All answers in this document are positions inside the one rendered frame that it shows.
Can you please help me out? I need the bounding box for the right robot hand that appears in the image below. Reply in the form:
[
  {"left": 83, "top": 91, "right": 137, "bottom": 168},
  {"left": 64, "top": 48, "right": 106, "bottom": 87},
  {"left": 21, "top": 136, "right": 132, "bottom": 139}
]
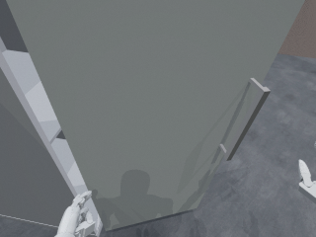
[{"left": 298, "top": 142, "right": 316, "bottom": 204}]

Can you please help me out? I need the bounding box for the fridge door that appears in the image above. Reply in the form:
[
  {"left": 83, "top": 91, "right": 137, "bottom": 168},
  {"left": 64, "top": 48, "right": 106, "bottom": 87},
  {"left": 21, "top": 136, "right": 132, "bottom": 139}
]
[{"left": 6, "top": 0, "right": 305, "bottom": 231}]

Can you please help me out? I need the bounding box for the handle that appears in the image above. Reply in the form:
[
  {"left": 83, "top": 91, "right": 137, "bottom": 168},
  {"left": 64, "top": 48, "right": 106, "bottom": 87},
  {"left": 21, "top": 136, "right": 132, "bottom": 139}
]
[{"left": 219, "top": 78, "right": 271, "bottom": 161}]

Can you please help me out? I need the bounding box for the left robot hand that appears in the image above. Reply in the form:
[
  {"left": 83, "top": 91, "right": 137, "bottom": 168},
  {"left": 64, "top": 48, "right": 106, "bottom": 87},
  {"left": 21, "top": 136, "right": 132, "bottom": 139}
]
[{"left": 57, "top": 191, "right": 96, "bottom": 237}]

